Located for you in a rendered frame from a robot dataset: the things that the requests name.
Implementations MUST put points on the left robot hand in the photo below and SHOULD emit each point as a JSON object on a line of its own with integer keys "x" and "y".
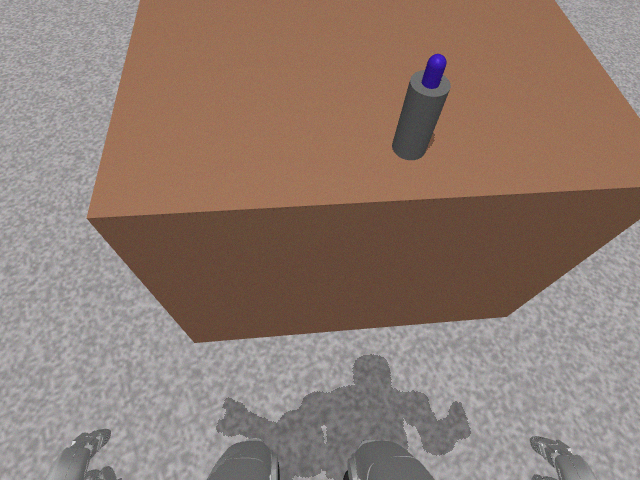
{"x": 72, "y": 463}

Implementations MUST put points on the bottle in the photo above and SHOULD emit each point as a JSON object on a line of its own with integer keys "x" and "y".
{"x": 424, "y": 100}

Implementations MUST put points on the right robot hand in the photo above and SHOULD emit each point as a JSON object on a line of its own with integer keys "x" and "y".
{"x": 559, "y": 455}

